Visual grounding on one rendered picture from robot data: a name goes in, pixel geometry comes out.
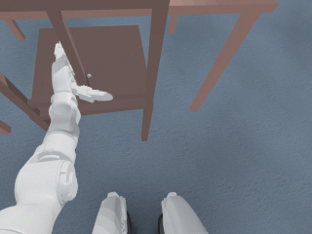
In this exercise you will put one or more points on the left robot shin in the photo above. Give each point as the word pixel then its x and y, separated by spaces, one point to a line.
pixel 124 225

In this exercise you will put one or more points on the chair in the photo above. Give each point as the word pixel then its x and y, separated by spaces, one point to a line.
pixel 113 55

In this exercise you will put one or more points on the robot shin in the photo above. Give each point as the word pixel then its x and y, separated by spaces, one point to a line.
pixel 124 225
pixel 168 228

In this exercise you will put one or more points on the robot left upper arm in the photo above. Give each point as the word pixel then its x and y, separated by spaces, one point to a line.
pixel 42 189

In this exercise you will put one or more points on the left robot hand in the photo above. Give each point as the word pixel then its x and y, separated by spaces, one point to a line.
pixel 63 77

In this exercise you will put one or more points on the right robot shin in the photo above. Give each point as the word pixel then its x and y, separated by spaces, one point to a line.
pixel 168 228

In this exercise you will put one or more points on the table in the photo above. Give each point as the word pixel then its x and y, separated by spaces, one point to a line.
pixel 250 11

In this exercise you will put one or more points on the robot left forearm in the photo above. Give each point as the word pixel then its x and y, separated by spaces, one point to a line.
pixel 62 136

